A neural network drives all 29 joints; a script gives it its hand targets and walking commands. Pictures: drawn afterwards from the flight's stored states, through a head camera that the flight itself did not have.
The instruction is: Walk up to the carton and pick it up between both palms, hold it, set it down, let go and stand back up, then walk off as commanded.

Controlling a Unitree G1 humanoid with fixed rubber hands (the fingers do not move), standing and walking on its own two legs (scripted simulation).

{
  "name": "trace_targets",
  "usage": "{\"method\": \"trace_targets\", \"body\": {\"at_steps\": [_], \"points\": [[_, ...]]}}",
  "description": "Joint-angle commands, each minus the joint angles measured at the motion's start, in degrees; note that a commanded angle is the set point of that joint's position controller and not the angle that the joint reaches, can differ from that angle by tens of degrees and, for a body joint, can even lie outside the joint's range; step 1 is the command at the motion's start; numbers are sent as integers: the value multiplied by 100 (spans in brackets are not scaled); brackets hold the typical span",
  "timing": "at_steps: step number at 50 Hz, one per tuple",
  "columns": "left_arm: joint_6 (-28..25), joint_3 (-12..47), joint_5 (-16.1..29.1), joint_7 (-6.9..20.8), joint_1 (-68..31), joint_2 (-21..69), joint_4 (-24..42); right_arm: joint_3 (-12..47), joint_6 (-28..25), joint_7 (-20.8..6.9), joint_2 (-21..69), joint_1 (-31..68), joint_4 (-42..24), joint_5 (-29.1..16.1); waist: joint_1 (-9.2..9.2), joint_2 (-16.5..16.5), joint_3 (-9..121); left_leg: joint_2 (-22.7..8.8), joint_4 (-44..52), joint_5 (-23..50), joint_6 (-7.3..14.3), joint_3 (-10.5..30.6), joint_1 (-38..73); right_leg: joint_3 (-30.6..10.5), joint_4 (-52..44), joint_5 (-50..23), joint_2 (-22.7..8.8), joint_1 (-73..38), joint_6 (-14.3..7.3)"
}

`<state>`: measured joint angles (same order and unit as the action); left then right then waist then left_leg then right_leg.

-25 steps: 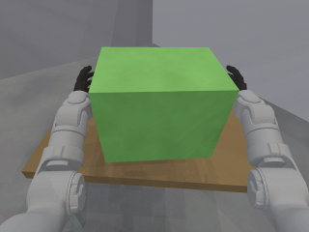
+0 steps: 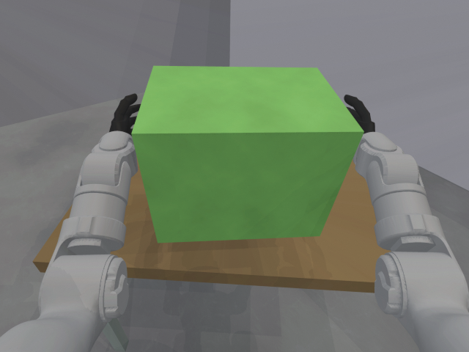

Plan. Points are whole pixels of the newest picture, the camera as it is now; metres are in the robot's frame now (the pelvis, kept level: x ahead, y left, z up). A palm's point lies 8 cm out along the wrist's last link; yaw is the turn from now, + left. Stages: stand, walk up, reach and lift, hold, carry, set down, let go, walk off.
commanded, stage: reach and lift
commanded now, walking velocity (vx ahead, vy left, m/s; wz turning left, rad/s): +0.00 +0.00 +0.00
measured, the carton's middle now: (239, 153) +0.42 +0.01 +0.17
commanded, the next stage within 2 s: hold in 0.12 s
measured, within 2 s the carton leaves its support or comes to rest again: neither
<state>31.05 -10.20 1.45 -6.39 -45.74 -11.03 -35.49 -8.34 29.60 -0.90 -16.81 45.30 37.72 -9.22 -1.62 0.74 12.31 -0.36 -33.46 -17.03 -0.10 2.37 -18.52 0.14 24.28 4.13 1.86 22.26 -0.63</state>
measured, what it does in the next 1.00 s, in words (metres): stands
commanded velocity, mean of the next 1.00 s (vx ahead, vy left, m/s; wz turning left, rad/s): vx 0.00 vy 0.00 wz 0.00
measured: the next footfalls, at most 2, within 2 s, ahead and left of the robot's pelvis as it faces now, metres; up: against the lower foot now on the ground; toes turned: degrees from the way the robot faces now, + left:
none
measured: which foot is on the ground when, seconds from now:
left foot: down 0.00-1.00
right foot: down 0.00-1.00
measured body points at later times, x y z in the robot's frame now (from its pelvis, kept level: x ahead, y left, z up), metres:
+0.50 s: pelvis -0.01 +0.00 +0.00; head -0.08 +0.00 +0.44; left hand +0.38 +0.21 +0.23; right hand +0.39 -0.20 +0.24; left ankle +0.01 +0.12 -0.73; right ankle +0.09 -0.12 -0.73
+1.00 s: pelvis -0.01 +0.00 +0.00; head -0.09 +0.00 +0.44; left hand +0.37 +0.21 +0.24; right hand +0.38 -0.20 +0.24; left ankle +0.01 +0.12 -0.73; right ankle +0.09 -0.12 -0.73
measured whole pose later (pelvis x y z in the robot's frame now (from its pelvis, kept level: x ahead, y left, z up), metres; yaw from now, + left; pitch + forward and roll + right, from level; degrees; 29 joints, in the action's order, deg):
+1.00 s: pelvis -0.01 +0.00 +0.00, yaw +0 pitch +0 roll -1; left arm 36.5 -11.3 0.2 -5.1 -47.6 -11.6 -34.2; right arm -8.7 33.4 0.0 -16.8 47.5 37.7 -10.1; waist -1.3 0.8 12.6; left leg -0.3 -33.5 -16.2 -0.2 2.6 -17.5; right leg 0.2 24.2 3.4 1.9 21.1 -0.6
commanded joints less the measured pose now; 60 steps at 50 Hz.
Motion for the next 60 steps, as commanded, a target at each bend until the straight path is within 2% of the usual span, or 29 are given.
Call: {"method": "trace_targets", "body": {"at_steps": [1,5,7,9,10,16,17,18,22,23,26,27,28,29,32,34,38,42,44,46,47,48,50,52,55,56,57,59,60], "points": [[-169,1478,866,1534,-4511,3787,1138,1190,-380,-471,3956,5416,-1580,-621,1068,-72,1875,303,1774,102,75,316,-1314,-509,-462,-431,-284,-3912,-177],[-225,1926,1230,1479,-4738,4023,1869,1445,-420,-439,4077,5485,-2360,-784,1020,-181,2604,237,1832,546,1,402,-1291,-527,-331,-1319,-236,-4333,-173],[-215,2031,1217,1435,-5079,4067,2153,1343,-290,-467,4097,5219,-1913,-789,1138,80,2353,190,1908,565,-111,471,-1183,-465,-283,-1417,-202,-4152,-200],[-97,1891,1159,1423,-4457,4031,1983,1520,-235,-490,3949,5051,-2059,-861,1096,-151,2231,230,1794,735,-60,431,-1025,-406,-312,-1567,-176,-4148,-198],[-124,1991,1204,1416,-4491,3987,2485,1691,-219,-439,4167,4951,-2327,-960,1042,-264,2735,260,1705,1025,-41,362,-1061,-445,-200,-2043,-176,-4537,-157],[106,1741,1003,1502,-4645,3765,1948,1319,-97,-432,3812,4909,-1639,-857,1147,-61,1765,217,1885,220,-28,450,-1216,-478,-418,-939,-224,-3939,-217],[101,1968,1068,1494,-4518,3989,2393,1499,-121,-421,3935,4745,-1992,-917,1224,37,2127,272,1823,479,-49,398,-1174,-485,-326,-1467,-204,-4306,-210],[190,1709,971,1543,-4317,3809,2028,1527,-77,-396,3906,5060,-2198,-892,1056,-222,2052,231,1871,388,78,407,-1188,-512,-428,-1297,-250,-4325,-194],[230,1966,1118,1550,-4567,4188,2096,1367,-146,-374,3703,5340,-2299,-905,1262,17,2026,120,1929,476,-33,488,-1128,-379,-356,-1226,-123,-4197,-240],[170,1851,1059,1505,-4849,3892,2175,1500,-63,-418,4025,5265,-2099,-981,1019,-120,2161,240,1895,243,12,439,-1277,-456,-397,-904,-147,-4097,-208],[225,1741,1045,1525,-4978,3858,2141,1388,-45,-426,4051,5427,-2067,-962,1100,-53,2215,287,1813,107,60,390,-1203,-572,-448,-648,-245,-4095,-197],[201,1667,1074,1507,-4679,3949,1981,1494,-69,-396,4028,5585,-2367,-911,976,-206,2257,305,1839,187,104,320,-1307,-532,-499,-657,-232,-4116,-173],[168,1950,1259,1470,-4480,4109,2384,1693,-86,-365,4141,5381,-2652,-994,1011,-228,2653,223,1755,844,64,375,-1036,-433,-329,-1381,-158,-4244,-174],[235,1777,1047,1456,-4628,3974,1956,1572,-47,-365,4035,5636,-2447,-1008,965,-74,2289,294,1836,191,97,361,-1289,-519,-434,-705,-193,-4004,-197],[271,1926,1115,1458,-4713,3922,2420,1530,31,-410,3973,5181,-2204,-980,1180,22,2231,186,1836,359,13,473,-1060,-486,-365,-1073,-155,-4080,-246],[306,1874,1060,1494,-4877,4032,1904,1282,-13,-425,3769,5271,-1907,-818,1190,171,1767,112,2049,-187,9,513,-1221,-345,-394,-458,-103,-3724,-244],[312,1361,835,1548,-4685,3783,1502,1352,-8,-460,3961,5375,-1678,-853,865,-215,1478,214,2034,-337,147,397,-1335,-427,-523,-39,-170,-3709,-183],[239,1998,1250,1509,-4806,4273,1802,1176,-112,-464,3797,5512,-2100,-820,1189,246,2042,42,2140,-257,17,602,-1355,-405,-324,-569,-104,-3910,-276],[172,1551,1124,1480,-4829,3855,1967,1597,-58,-437,4250,5449,-2104,-958,852,-316,2156,296,1796,38,187,380,-1336,-520,-445,-340,-220,-3970,-171],[165,1609,1121,1498,-5002,3970,1859,1459,-88,-483,4070,5523,-2001,-852,937,-20,1877,170,2013,-36,174,432,-1295,-419,-434,-301,-167,-3724,-196],[248,1285,928,1523,-4826,3697,1410,1385,-37,-466,4028,5725,-1963,-818,781,-237,1699,273,1910,-205,251,365,-1354,-499,-550,113,-187,-3608,-207],[226,1655,997,1493,-4938,3888,1683,1325,-80,-492,4021,5543,-1746,-821,988,72,1823,139,2031,-378,164,497,-1426,-410,-397,-74,-132,-3754,-212],[229,1471,927,1542,-5148,3858,1290,1087,-63,-536,3848,5541,-1552,-677,935,25,1493,98,2206,-886,170,520,-1725,-483,-385,316,-158,-3707,-241],[214,1537,1102,1533,-5000,3900,1492,1437,-75,-470,4154,5670,-1967,-855,910,-222,1826,169,1977,-268,216,499,-1618,-516,-401,-247,-178,-3935,-202],[186,1643,1137,1488,-4920,3879,1889,1496,-58,-478,4160,5550,-1949,-932,854,-13,2208,228,1860,-7,127,420,-1409,-525,-407,-318,-205,-3943,-199],[232,1501,1068,1516,-4717,3800,1345,1341,-52,-416,4045,5662,-2078,-798,969,-258,1895,271,1871,-115,166,336,-1435,-546,-506,-202,-259,-3811,-174],[251,1636,1070,1524,-4732,3926,1591,1331,-70,-450,3949,5509,-1900,-861,1093,56,1988,196,1920,-26,132,454,-1338,-474,-442,-376,-232,-3826,-217],[221,1421,1092,1532,-4873,3693,1573,1482,-59,-449,4132,5702,-2247,-892,815,-455,2080,260,1827,-64,238,389,-1429,-519,-452,-331,-216,-3992,-169],[211,1403,1021,1526,-4935,3626,1590,1463,-39,-420,4251,5669,-1912,-858,898,-340,2202,302,1708,-31,229,384,-1429,-652,-495,-116,-274,-3895,-137]]}}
